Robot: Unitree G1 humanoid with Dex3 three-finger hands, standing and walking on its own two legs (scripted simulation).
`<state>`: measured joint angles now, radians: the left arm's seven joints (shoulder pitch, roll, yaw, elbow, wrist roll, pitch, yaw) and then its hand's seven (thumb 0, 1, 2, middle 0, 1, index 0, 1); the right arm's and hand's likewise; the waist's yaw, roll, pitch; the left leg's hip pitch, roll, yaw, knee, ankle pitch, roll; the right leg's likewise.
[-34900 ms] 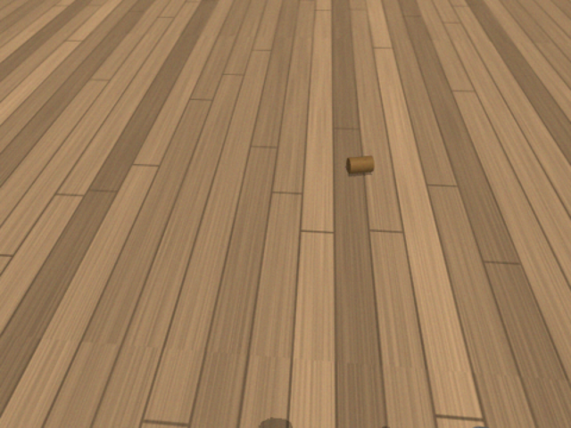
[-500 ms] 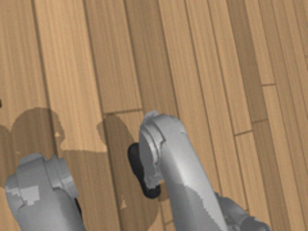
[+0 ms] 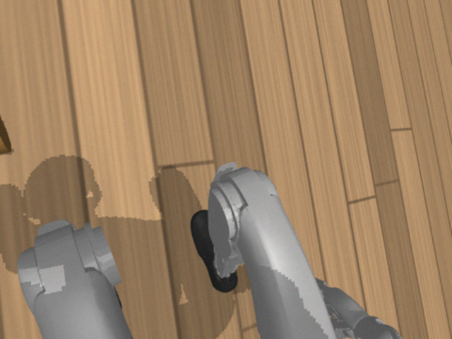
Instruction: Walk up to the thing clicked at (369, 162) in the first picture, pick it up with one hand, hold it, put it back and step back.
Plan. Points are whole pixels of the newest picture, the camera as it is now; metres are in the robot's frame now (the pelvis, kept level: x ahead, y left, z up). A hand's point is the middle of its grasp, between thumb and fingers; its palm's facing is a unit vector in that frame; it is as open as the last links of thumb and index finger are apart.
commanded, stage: withdraw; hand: left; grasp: from above
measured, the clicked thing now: out of the picture +0.47 +0.30 -0.27
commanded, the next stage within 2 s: home in 0.78 s
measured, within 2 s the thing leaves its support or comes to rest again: neither
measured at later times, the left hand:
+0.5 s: hand out of the picture +0.43 +0.32 -0.06, palm faces -0.53 -0.12 -0.84, open 13.8 cm
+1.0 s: hand out of the picture +0.47 +0.33 -0.10, palm faces -0.32 -0.05 -0.94, open 13.5 cm
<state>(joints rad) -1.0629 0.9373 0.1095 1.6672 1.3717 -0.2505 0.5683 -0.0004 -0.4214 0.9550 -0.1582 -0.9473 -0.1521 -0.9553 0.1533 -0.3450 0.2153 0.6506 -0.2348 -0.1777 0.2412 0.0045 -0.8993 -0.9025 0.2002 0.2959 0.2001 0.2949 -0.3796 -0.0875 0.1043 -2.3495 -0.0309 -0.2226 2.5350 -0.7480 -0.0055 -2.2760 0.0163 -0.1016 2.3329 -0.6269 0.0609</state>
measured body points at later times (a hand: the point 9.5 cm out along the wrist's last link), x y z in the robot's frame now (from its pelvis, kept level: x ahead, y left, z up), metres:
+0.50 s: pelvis -0.01 -0.01 +0.06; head +0.21 +0.06 +0.45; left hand +0.46 +0.33 -0.02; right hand +0.09 -0.28 -0.05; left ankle +0.05 +0.12 -0.28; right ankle +0.12 -0.14 -0.27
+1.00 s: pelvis -0.01 +0.00 +0.03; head +0.22 +0.08 +0.41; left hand +0.49 +0.33 -0.05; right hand +0.04 -0.26 -0.07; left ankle +0.05 +0.12 -0.28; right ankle +0.12 -0.14 -0.27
